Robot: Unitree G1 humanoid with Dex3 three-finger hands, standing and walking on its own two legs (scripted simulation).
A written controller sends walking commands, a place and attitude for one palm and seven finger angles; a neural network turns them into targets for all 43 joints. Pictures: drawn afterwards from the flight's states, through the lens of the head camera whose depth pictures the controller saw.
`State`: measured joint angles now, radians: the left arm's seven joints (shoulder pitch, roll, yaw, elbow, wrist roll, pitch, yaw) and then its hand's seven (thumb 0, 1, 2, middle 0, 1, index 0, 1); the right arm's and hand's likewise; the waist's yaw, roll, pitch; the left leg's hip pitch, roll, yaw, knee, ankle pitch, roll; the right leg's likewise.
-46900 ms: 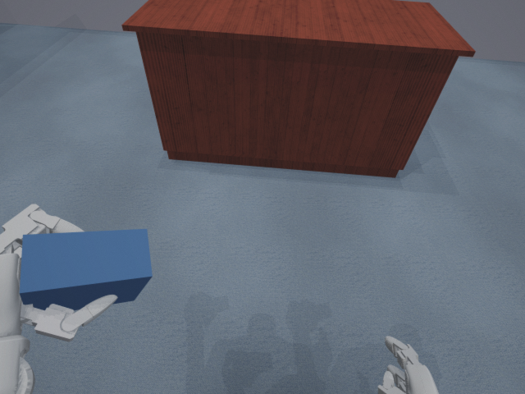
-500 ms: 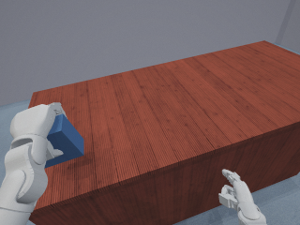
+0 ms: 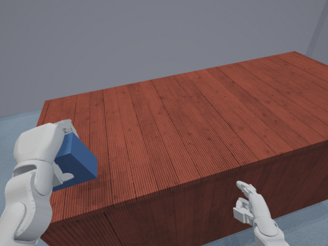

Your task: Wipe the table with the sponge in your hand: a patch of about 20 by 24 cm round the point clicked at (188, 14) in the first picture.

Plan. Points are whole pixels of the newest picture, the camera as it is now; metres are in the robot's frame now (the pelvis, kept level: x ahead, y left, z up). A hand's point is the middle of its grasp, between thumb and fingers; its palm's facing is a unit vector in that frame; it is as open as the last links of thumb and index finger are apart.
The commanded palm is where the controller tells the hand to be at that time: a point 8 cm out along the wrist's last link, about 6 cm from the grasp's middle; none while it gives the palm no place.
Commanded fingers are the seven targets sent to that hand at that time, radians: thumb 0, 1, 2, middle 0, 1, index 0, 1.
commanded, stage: bring the sponge back beside the body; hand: left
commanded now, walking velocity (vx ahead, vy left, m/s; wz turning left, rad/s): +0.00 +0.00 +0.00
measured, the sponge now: (67, 167) +0.22 +0.29 +0.11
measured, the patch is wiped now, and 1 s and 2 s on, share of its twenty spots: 1.00 1.00 1.00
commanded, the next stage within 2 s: step back with the hand held close in 0.92 s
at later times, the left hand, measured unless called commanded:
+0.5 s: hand (54, 168) +0.19 +0.28 +0.15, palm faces +0.21 -0.16 -0.96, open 9.9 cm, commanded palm +0.15 +0.28 +0.23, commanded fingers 0.00 0.10 1.30 -1.20 -1.60 -1.20 -1.60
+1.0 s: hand (53, 171) +0.18 +0.28 +0.16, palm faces +0.23 -0.16 -0.96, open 9.9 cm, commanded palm +0.14 +0.28 +0.23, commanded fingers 0.00 0.10 1.30 -1.20 -1.60 -1.20 -1.60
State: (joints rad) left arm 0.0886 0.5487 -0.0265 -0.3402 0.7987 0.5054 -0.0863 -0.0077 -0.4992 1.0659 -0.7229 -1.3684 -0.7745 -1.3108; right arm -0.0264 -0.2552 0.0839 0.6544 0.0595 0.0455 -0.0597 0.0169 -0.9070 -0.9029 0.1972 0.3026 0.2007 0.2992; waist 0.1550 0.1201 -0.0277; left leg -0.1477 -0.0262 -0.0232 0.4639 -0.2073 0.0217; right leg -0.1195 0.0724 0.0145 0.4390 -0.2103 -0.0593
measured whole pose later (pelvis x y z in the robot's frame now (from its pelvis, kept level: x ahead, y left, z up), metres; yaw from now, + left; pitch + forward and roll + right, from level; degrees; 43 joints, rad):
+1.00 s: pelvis -0.01 +0.00 +0.00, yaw -1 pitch -8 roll -1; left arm 0.25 0.54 0.01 -0.44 0.78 0.47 -0.05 -0.01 -0.50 1.07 -0.72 -1.37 -0.77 -1.31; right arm 0.01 -0.26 0.07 0.65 0.05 0.03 -0.06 0.02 -0.91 -0.90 0.20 0.30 0.20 0.30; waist 0.15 0.12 -0.03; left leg -0.14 -0.02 -0.02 0.48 -0.20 0.02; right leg -0.11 0.08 0.02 0.44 -0.20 -0.06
